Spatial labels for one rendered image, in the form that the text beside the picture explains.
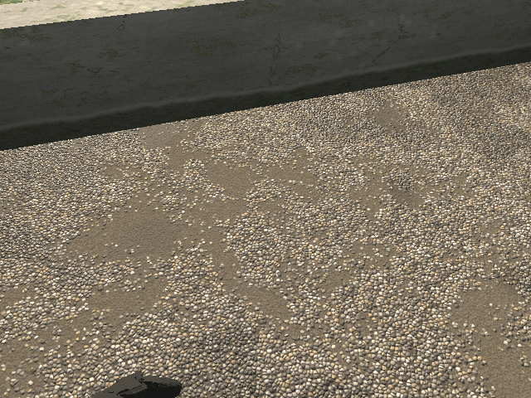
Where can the robot left hand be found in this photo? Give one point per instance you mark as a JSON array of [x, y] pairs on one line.
[[138, 386]]

